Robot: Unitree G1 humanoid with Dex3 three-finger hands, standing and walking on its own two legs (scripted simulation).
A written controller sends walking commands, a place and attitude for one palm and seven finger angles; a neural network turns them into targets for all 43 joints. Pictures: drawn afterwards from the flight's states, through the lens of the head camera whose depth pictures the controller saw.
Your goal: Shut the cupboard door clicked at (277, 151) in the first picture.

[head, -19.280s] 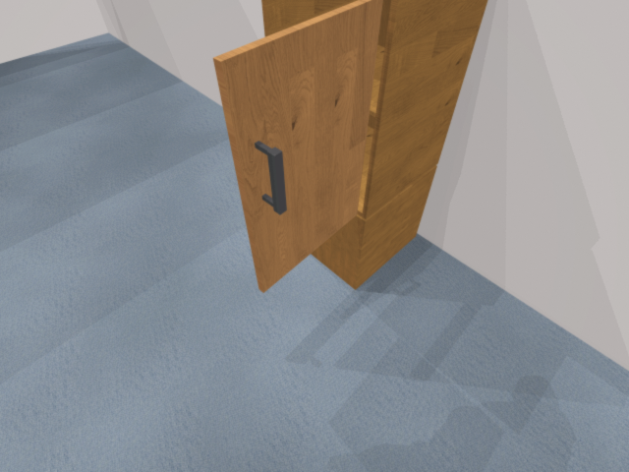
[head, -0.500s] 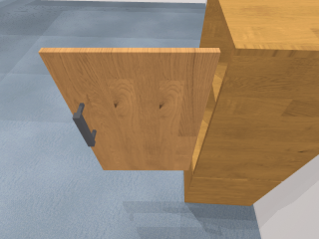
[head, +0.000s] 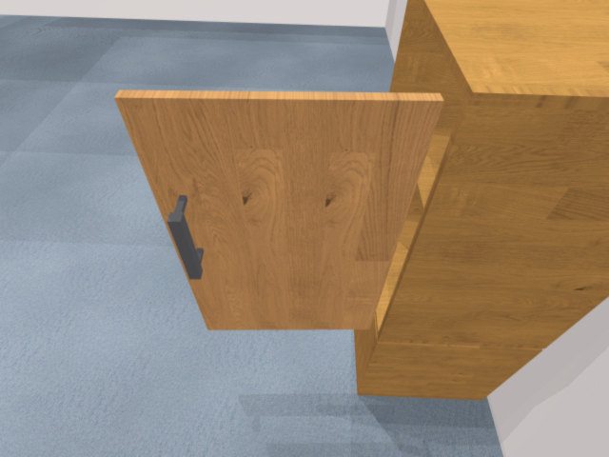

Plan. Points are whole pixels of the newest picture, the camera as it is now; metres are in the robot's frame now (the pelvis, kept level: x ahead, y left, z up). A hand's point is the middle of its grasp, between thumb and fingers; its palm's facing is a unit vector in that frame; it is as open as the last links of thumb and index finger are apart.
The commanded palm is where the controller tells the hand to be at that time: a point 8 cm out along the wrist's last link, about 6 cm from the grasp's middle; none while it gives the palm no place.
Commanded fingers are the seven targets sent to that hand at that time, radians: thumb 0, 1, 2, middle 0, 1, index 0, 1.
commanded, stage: come to a stop and stand still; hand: left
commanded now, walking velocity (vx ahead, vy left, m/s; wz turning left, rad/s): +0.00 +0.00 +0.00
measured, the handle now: (189, 239) +0.41 +0.21 +0.03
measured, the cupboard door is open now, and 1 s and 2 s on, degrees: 93 93 93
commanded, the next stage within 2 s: look again from close up in 0.50 s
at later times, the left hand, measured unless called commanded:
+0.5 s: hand out of the picture +0.03 +0.17 -0.17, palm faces +0.02 -0.98 -0.18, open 7.3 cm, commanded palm none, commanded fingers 0.00 0.90 0.90 -0.20 -0.30 -0.20 -0.30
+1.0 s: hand out of the picture +0.01 +0.17 -0.17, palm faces +0.03 -0.99 -0.17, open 7.3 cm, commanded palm none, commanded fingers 0.00 0.90 0.90 -0.20 -0.30 -0.20 -0.30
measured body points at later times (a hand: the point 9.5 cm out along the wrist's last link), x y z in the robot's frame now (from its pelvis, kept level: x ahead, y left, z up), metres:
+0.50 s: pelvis +0.03 +0.00 +0.01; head +0.05 +0.01 +0.46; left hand +0.03 +0.22 -0.15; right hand +0.04 -0.22 -0.15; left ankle +0.01 +0.08 -0.73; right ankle -0.02 -0.10 -0.73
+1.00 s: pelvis +0.03 +0.01 +0.01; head +0.04 +0.01 +0.46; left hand +0.01 +0.22 -0.15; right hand +0.04 -0.22 -0.15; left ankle +0.01 +0.08 -0.73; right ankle -0.02 -0.10 -0.73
